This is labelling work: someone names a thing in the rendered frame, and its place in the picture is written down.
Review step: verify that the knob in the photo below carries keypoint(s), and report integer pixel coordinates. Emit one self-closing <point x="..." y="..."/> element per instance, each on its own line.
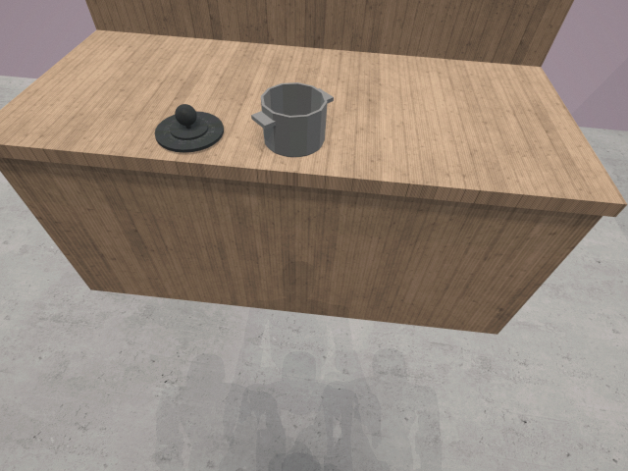
<point x="185" y="115"/>

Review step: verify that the pot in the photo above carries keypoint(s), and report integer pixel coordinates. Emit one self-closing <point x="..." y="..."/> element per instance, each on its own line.
<point x="293" y="118"/>

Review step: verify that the table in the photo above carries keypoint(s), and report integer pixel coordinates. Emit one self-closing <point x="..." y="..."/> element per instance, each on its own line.
<point x="451" y="183"/>

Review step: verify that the lid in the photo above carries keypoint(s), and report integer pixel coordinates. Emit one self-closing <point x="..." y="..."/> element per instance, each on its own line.
<point x="205" y="132"/>

